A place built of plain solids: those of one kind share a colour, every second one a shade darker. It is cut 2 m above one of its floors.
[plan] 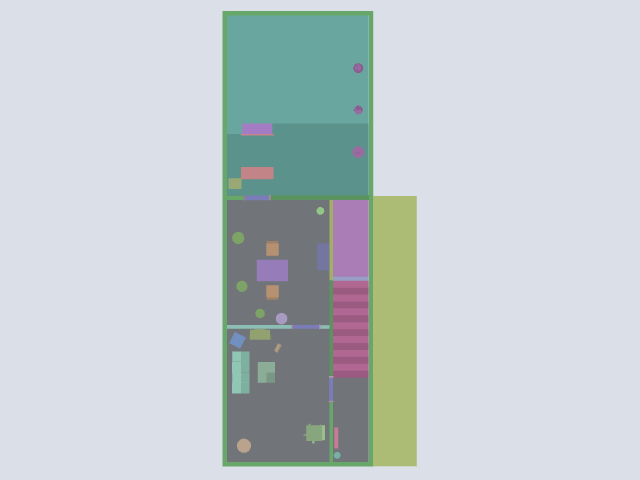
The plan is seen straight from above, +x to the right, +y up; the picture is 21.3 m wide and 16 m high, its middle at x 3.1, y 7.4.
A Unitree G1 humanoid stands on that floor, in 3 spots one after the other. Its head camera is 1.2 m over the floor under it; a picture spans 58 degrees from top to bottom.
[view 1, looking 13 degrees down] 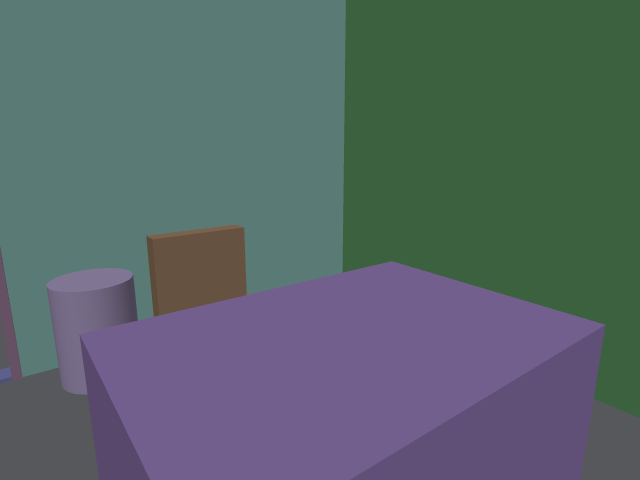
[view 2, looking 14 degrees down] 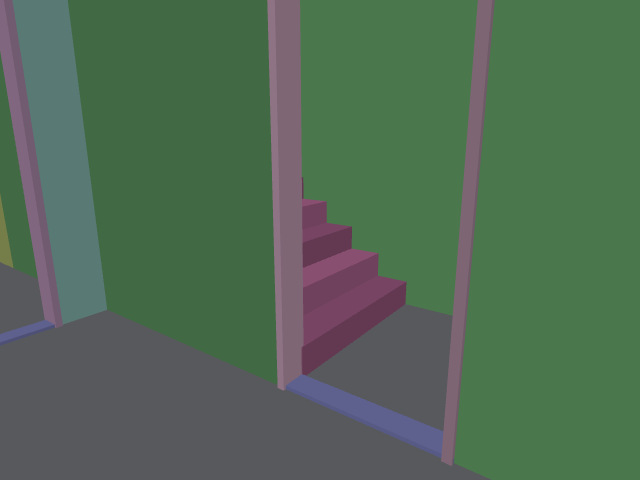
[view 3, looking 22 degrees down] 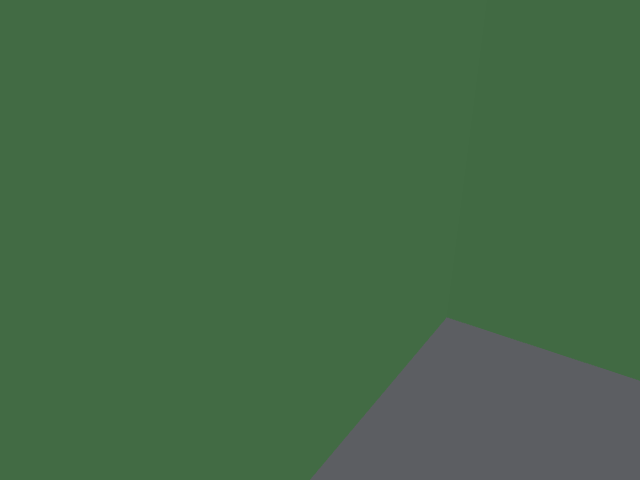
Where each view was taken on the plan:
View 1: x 2.15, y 7.11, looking -127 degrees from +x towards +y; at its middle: kitchen_wall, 3.28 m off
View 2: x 2.01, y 1.60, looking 36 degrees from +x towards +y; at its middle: tread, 2.93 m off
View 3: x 4.13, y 1.93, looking -54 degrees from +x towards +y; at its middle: wall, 1.10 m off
